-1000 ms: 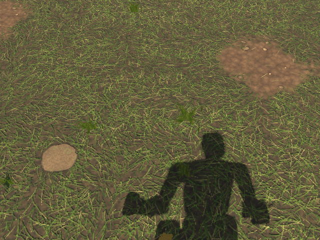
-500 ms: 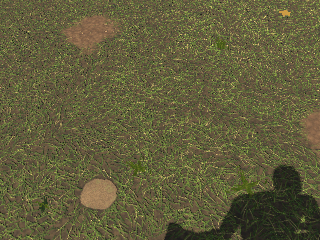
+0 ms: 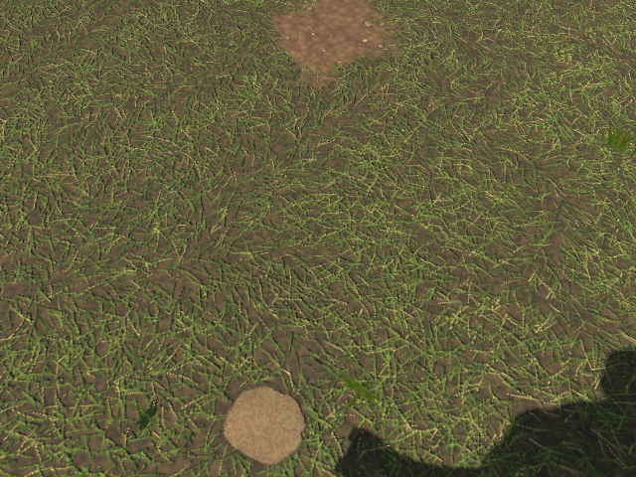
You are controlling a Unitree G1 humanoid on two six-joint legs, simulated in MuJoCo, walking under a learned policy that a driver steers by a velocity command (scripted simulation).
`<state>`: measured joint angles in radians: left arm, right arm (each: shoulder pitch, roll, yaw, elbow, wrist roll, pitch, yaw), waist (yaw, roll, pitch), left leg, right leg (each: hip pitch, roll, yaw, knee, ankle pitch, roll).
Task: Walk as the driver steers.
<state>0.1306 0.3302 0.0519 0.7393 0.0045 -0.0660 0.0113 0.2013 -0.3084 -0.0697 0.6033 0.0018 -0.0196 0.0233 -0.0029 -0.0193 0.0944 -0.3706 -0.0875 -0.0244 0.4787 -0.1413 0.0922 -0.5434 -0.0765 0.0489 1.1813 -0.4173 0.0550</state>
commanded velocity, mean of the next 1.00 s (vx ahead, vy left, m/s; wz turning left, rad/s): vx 0.25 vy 0.00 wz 0.26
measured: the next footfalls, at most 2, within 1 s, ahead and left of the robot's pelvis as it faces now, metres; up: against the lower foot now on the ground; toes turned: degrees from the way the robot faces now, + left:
right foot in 0.28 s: +0.23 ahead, -0.14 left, +0.00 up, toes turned +14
left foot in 0.62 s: +0.13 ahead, +0.09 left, +0.00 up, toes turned +11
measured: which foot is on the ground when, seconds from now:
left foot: down 0.00-0.30, up 0.32-0.60, down 0.62-1.00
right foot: up 0.00-0.26, down 0.28-0.64, up 0.66-1.00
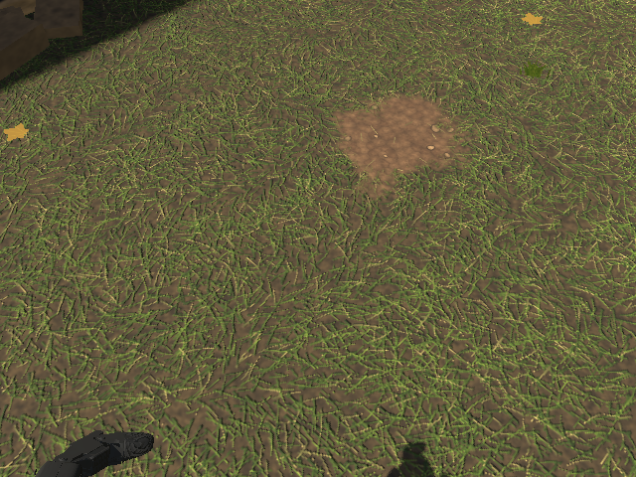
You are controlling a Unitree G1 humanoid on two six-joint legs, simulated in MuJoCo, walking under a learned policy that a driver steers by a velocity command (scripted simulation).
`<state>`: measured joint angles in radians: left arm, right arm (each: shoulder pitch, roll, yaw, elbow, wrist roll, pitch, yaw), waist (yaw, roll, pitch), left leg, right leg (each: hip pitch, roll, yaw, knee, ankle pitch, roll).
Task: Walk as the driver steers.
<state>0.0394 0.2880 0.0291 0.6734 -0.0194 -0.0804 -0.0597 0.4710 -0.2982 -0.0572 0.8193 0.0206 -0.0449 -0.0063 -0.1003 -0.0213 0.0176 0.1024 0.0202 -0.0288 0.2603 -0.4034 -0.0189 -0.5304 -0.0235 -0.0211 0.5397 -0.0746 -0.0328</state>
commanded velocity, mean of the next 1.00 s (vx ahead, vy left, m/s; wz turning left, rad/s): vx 0.49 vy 0.00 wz -0.18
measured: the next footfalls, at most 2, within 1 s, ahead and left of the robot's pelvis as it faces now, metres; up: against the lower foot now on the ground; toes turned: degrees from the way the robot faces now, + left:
right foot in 0.02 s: +0.18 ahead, -0.12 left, +0.00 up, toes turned -2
left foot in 0.56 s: +0.48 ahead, +0.12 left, +0.00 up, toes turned +0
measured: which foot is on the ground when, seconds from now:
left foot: down 0.00-0.04, up 0.06-0.54, down 0.56-1.00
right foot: up 0.00-0.00, down 0.02-0.58, up 0.60-1.00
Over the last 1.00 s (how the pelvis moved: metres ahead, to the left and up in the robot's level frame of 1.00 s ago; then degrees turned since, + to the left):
0.29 -0.01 -0.01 13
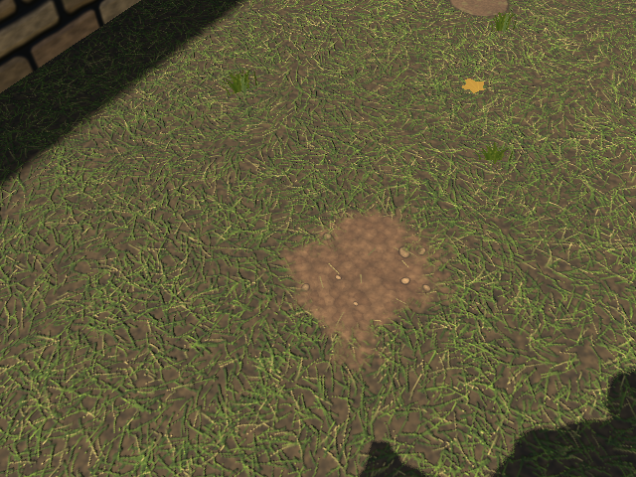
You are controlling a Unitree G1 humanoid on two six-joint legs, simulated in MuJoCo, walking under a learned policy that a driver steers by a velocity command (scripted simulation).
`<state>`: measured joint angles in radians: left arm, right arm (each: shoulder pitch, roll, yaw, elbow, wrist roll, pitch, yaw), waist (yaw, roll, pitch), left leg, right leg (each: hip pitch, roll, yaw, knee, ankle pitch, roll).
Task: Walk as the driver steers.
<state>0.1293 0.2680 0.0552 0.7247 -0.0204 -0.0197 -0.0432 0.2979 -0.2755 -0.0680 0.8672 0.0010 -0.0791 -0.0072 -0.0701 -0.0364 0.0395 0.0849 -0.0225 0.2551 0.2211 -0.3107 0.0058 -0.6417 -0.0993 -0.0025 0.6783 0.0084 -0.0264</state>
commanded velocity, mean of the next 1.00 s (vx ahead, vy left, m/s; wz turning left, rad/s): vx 0.50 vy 0.00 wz -0.27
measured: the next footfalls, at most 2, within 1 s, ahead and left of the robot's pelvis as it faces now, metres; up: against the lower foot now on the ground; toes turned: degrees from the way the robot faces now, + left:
right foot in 0.10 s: +0.23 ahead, -0.12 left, +0.00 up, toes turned -6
left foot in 0.58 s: +0.55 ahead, +0.03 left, +0.00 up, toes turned -24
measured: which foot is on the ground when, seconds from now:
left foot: down 0.00-0.10, up 0.12-0.56, down 0.58-1.00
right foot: up 0.00-0.08, down 0.10-0.60, up 0.62-1.00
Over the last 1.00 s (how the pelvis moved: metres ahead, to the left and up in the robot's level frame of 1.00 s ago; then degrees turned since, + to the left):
0.54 0.01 0.01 -14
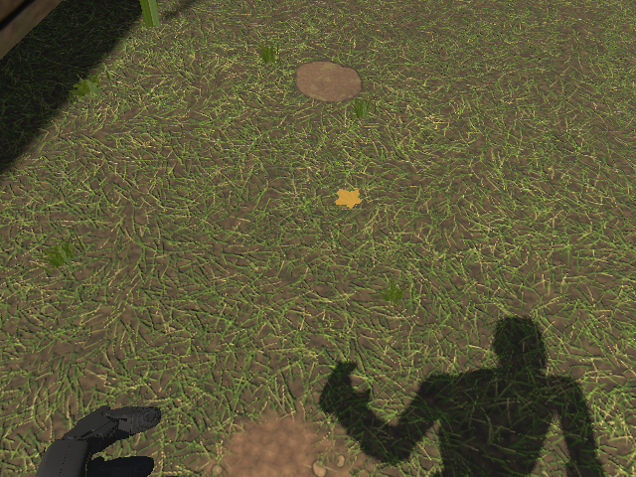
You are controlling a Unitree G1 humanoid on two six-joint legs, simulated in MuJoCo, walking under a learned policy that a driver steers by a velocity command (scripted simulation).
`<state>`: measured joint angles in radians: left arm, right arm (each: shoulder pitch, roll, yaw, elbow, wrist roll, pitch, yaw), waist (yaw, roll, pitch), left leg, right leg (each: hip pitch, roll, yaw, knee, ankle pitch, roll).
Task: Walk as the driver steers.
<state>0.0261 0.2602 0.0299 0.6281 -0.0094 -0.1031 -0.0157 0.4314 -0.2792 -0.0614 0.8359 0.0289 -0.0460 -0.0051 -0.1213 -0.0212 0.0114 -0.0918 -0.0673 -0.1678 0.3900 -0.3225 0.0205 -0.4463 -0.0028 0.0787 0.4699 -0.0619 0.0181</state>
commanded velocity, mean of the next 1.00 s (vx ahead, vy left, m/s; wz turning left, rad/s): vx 0.46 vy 0.00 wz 0.55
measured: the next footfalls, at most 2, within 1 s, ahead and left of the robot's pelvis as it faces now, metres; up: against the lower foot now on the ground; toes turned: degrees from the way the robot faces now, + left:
right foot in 0.02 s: +0.15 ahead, -0.13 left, +0.00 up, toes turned +5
left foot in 0.52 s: +0.39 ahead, +0.19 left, +0.00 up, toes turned +21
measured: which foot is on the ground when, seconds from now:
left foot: down 0.00-0.04, up 0.06-0.50, down 0.52-0.98, up 1.00-1.00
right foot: up 0.00-0.00, down 0.02-0.52, up 0.54-0.96, down 0.98-1.00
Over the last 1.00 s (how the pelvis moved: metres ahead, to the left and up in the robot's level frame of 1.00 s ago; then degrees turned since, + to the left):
0.56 -0.10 0.00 -14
